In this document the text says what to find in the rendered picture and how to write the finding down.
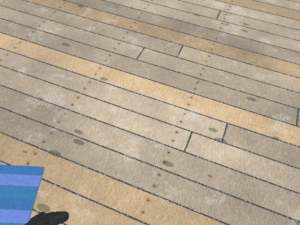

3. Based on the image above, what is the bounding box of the robot left hand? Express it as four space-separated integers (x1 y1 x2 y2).
24 211 69 225

